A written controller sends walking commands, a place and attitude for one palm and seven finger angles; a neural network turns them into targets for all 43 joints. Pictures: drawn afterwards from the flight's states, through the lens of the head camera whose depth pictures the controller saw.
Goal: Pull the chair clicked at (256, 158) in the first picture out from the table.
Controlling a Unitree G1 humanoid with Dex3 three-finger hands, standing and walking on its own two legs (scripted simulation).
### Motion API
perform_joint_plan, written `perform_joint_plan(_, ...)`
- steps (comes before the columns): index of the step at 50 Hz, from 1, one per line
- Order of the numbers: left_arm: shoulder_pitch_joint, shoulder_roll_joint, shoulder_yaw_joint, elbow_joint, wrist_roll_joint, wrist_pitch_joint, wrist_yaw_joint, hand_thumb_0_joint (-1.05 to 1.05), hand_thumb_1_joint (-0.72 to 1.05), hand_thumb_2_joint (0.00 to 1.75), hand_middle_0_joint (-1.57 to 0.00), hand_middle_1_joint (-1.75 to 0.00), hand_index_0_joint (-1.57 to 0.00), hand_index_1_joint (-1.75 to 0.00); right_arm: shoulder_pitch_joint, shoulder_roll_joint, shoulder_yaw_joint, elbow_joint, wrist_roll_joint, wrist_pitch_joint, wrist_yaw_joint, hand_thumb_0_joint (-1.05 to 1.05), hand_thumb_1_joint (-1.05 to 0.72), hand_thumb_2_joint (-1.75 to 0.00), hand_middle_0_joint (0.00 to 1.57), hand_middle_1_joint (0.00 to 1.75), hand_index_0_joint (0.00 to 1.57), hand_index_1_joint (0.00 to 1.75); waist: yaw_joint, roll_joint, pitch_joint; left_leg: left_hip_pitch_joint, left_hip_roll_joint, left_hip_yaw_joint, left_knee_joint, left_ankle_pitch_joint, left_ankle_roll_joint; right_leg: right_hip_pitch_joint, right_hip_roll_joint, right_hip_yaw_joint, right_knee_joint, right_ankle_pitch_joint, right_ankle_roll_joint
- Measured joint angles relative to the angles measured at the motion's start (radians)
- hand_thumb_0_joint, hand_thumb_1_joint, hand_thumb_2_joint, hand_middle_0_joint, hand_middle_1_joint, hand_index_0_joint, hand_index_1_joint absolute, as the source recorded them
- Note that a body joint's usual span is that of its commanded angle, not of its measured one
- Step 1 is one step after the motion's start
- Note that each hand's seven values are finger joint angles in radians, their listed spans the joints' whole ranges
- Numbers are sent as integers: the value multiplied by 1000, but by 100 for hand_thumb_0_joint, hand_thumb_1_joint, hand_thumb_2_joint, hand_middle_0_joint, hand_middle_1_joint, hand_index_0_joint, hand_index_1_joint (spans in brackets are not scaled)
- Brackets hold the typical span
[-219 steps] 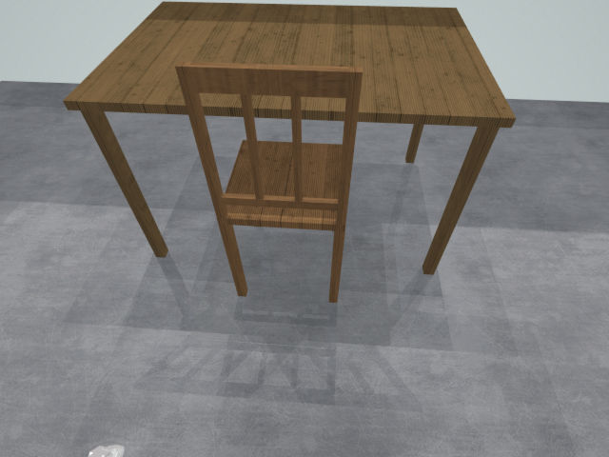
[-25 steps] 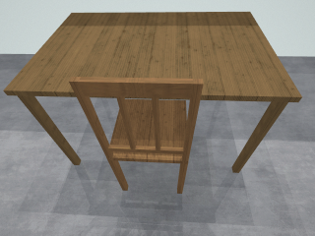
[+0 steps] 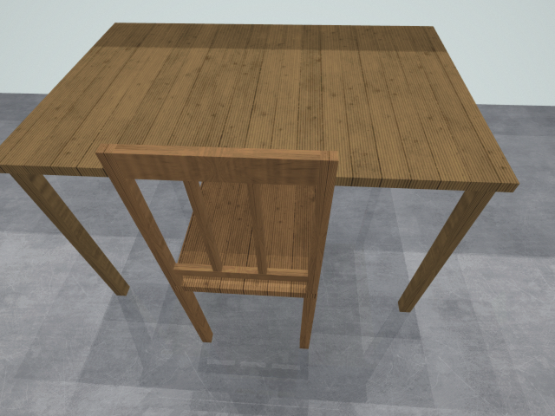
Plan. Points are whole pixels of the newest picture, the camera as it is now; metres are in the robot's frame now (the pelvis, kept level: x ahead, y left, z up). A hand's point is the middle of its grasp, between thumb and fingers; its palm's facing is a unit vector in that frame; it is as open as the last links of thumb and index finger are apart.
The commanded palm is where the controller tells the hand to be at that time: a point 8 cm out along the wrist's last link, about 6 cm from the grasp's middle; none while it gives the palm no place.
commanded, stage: come to a stop and stand still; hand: left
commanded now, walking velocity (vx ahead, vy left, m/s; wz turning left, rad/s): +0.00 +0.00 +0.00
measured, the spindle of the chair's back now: (206, 230) +0.47 +0.18 -0.09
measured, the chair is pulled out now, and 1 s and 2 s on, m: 0.00 0.00 0.00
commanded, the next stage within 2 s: look again from close up in 0.36 s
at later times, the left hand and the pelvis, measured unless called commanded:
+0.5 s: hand out of the picture -0.01 +0.15 -0.17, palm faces +0.02 -0.98 -0.19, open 7.3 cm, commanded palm none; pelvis +0.01 -0.01 +0.00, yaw +1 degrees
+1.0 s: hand out of the picture -0.02 +0.14 -0.17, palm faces +0.03 -0.98 -0.18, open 7.3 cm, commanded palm none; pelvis +0.00 -0.02 +0.00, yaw +1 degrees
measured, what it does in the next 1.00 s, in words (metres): stands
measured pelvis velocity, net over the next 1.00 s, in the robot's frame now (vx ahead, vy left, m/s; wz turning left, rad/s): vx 0.00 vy -0.02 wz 0.01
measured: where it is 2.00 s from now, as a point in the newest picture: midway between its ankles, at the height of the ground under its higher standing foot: outside the picture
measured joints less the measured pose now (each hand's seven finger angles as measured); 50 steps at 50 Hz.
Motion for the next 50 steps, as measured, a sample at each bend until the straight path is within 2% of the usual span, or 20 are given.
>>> perform_joint_plan(20, 25, -8, -2, 2, -1, -6, 1, 1, 92, 90, -20, -30, -20, -30, 10, 9, 0, 7, 1, 3, -2, 1, -91, -90, 20, 30, 20, 30, 5, -7, -4, 24, 20, -17, -22, 5, -21, 34, 21, -18, -34, 5, -20)
perform_joint_plan(50, 49, -20, -1, -5, -1, -9, 5, 1, 92, 90, -20, -30, -20, -30, 41, 36, 4, 12, 3, 0, -2, 0, -90, -90, 20, 30, 20, 30, 4, -13, -3, 28, 24, -20, -29, 15, -25, 41, 24, -21, -46, 16, -24)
